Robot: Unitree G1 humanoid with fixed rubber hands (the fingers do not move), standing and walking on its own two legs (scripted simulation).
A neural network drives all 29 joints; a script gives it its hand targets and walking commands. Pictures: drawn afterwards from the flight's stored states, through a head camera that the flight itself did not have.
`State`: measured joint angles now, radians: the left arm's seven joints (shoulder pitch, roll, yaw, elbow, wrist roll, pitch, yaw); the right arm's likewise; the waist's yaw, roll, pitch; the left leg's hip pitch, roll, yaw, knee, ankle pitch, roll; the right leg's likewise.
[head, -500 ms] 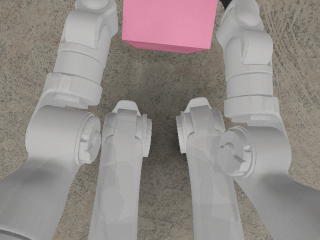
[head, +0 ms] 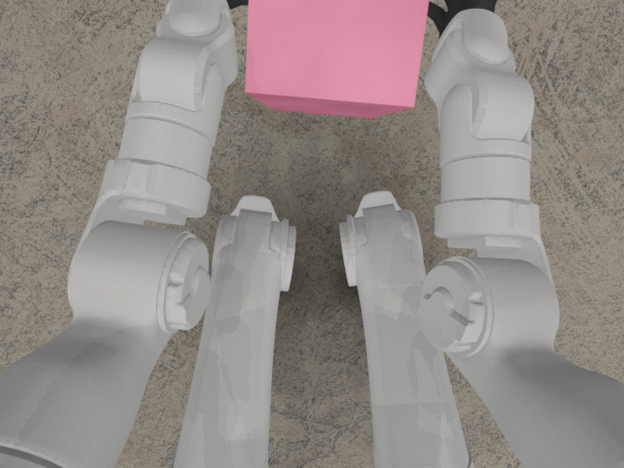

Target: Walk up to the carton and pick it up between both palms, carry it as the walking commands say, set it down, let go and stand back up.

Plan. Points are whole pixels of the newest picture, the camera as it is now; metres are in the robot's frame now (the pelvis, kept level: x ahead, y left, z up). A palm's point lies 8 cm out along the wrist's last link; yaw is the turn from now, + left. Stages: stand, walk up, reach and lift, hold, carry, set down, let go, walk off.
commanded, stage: reach and lift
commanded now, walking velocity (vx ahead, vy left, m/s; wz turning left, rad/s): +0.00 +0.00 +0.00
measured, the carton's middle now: (333, 14) +0.55 -0.03 -0.17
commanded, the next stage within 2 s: none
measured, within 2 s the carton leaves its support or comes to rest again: neither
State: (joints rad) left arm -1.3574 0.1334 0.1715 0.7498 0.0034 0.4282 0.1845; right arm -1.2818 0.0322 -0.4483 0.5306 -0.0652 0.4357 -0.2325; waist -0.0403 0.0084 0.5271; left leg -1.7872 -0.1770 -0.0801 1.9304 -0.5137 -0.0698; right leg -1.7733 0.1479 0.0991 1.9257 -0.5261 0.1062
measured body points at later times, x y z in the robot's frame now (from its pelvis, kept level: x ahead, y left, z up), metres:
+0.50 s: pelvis +0.00 +0.00 +0.05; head +0.31 +0.00 +0.37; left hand +0.53 +0.10 -0.05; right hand +0.51 -0.14 -0.03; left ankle +0.15 +0.12 -0.43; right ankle +0.15 -0.14 -0.43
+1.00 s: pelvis +0.00 +0.01 +0.11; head +0.28 +0.00 +0.45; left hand +0.51 +0.10 +0.03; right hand +0.49 -0.14 +0.04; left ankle +0.15 +0.12 -0.43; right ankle +0.15 -0.14 -0.43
